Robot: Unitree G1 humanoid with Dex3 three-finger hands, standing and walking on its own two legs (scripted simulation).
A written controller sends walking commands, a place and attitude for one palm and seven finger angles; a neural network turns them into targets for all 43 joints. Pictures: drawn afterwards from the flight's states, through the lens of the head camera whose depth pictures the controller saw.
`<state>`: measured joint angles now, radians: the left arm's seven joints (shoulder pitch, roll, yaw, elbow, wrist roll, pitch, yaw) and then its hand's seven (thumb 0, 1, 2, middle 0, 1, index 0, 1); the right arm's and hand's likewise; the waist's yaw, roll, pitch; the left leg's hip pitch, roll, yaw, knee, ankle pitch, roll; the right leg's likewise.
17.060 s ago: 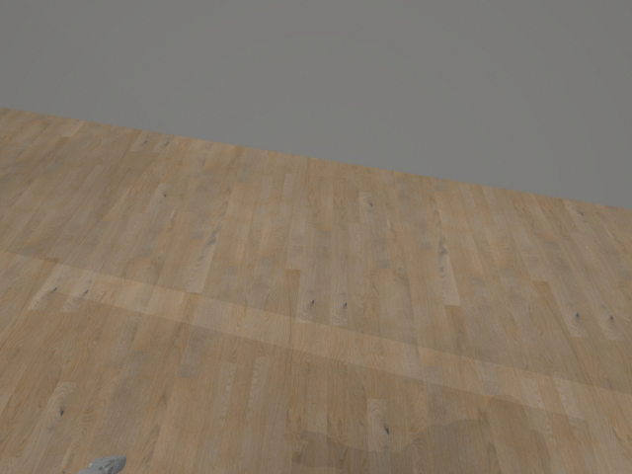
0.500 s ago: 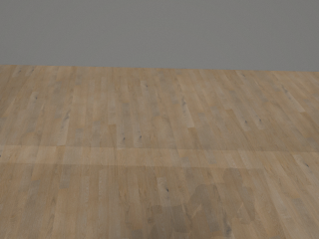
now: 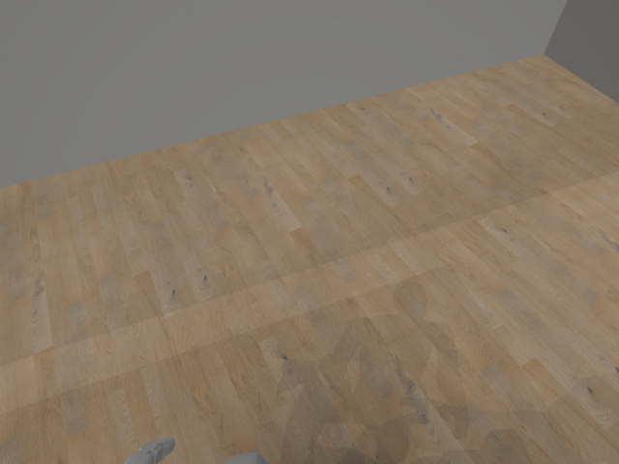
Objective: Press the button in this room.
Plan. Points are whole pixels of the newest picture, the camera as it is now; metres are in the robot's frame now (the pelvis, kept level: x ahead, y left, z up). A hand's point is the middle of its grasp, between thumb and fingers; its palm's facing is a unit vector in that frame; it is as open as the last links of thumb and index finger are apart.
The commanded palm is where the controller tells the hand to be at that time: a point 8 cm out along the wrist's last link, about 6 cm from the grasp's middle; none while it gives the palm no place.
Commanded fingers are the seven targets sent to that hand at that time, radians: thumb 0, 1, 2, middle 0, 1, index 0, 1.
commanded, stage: turn or walk to find it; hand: left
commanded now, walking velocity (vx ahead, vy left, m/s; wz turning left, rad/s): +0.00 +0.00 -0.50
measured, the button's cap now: out of the picture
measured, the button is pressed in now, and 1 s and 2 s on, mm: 0 0 0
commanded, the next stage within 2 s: none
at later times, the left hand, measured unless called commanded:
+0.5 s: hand out of the picture +0.09 +0.23 -0.16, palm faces -0.18 -0.96 -0.21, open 7.3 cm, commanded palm none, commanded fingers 0.00 0.90 0.90 -0.20 -0.30 -0.20 -0.30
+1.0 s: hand (253, 455) +0.15 +0.10 -0.14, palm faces -0.48 -0.84 -0.26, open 7.3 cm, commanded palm none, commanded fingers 0.00 0.90 0.90 -0.20 -0.30 -0.20 -0.30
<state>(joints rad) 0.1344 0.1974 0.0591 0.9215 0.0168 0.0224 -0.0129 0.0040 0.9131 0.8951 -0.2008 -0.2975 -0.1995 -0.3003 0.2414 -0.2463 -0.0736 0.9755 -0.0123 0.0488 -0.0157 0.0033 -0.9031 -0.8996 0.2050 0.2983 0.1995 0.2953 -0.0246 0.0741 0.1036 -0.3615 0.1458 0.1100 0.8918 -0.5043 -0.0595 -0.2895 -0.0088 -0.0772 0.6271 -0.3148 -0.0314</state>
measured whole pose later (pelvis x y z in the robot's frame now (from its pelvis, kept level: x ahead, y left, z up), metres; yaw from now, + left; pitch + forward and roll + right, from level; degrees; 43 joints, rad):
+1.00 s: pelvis -0.04 -0.01 +0.01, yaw -30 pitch +0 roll +1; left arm 0.12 0.18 0.05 0.92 0.01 0.03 0.00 0.00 0.91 0.89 -0.20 -0.30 -0.20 -0.30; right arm 0.24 -0.25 -0.08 0.99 -0.02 0.06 -0.02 0.01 -0.91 -0.90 0.20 0.30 0.20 0.29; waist -0.03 0.06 0.10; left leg -0.46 0.11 0.06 1.09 -0.45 -0.07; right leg -0.27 0.01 -0.05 0.56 -0.29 -0.04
